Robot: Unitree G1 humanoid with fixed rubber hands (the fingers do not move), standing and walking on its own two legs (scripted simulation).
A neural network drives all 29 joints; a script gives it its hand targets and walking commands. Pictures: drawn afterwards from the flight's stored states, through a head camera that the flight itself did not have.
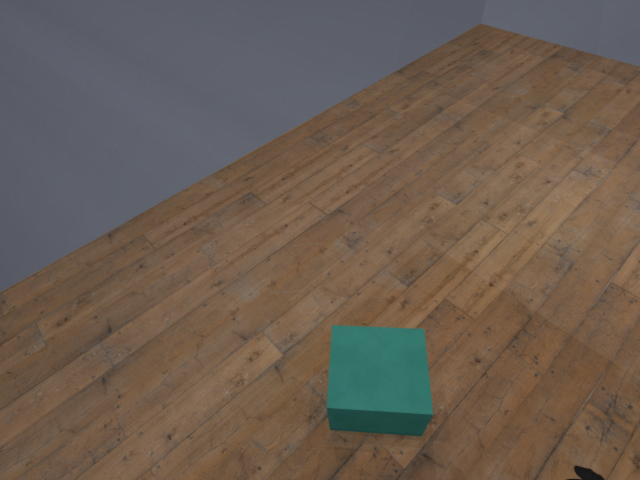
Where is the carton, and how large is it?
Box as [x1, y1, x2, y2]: [327, 325, 432, 435]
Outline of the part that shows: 332,325 327,395 327,412 330,429 421,435 432,415 423,329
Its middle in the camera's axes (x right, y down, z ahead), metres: +0.17 +0.41 +1.12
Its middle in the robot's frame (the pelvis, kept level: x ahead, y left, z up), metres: +0.49 -0.09 -0.65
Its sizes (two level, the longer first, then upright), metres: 0.266 0.235 0.205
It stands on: the floor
